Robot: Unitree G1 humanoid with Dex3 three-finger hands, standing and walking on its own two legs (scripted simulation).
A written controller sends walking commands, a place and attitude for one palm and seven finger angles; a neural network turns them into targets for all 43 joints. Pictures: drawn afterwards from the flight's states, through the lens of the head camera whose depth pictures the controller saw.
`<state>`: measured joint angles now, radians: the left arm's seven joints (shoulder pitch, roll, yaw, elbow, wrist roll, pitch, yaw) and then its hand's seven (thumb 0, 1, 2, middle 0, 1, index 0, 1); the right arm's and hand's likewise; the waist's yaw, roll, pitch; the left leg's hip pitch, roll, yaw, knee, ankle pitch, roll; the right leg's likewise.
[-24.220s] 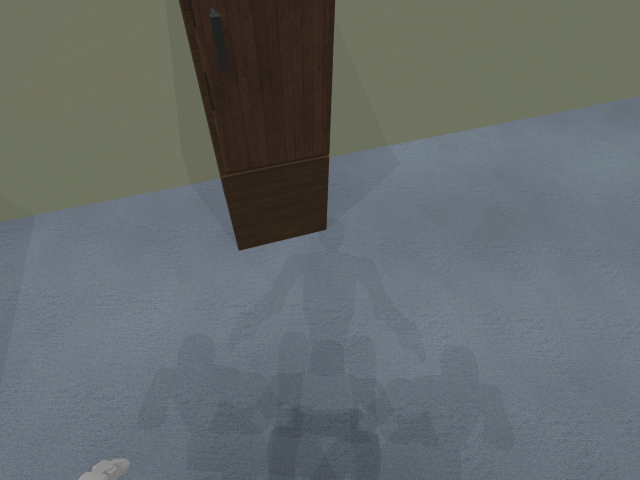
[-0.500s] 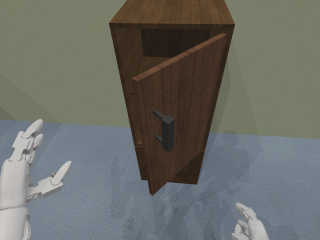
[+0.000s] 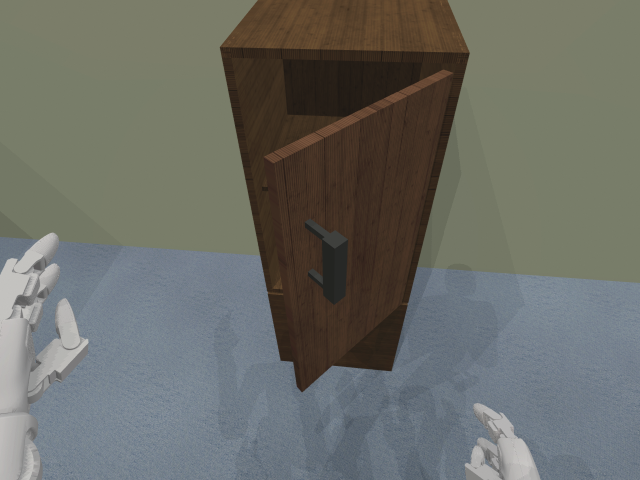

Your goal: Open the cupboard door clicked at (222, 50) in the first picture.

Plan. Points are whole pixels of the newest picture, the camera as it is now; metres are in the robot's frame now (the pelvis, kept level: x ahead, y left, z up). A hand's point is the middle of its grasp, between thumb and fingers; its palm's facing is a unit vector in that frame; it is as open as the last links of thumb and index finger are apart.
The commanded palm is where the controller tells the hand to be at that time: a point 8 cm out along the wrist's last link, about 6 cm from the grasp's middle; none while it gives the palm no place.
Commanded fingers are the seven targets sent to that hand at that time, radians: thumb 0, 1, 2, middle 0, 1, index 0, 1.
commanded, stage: step back with the hand held close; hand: left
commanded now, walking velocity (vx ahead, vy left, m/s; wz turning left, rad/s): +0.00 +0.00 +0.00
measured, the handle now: (323, 261) +0.39 +0.05 +0.07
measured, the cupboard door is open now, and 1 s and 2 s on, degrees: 49 49 49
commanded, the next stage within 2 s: stop stepping back and stand still in 1.44 s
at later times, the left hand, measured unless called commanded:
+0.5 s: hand (58, 374) +0.16 +0.27 +0.14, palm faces +0.34 -0.78 -0.53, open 7.4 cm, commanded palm +0.10 +0.31 +0.17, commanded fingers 0.00 0.90 0.90 -0.20 -0.30 -0.20 -0.30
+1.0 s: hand out of the picture +0.07 +0.28 +0.15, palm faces +0.48 -0.75 -0.45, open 7.4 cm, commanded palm +0.00 +0.32 +0.17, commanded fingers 0.00 0.90 0.90 -0.20 -0.30 -0.20 -0.30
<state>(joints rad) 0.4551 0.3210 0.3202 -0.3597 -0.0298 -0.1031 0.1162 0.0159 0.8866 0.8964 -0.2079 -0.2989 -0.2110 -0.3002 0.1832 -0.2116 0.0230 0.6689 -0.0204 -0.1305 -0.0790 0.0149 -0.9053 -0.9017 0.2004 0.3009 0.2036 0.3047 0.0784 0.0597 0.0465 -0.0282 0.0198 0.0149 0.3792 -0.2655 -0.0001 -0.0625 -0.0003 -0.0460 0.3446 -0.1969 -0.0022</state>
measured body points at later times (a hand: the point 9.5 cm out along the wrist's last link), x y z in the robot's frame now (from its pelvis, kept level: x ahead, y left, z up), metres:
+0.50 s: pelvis -0.04 +0.01 -0.01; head -0.01 +0.01 +0.44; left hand +0.13 +0.31 +0.17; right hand +0.14 -0.23 -0.09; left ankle -0.03 +0.12 -0.75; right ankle +0.00 -0.12 -0.75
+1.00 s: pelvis -0.12 +0.02 -0.03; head -0.10 +0.03 +0.42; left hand +0.04 +0.32 +0.18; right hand +0.05 -0.21 -0.11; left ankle -0.04 +0.12 -0.74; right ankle +0.00 -0.11 -0.75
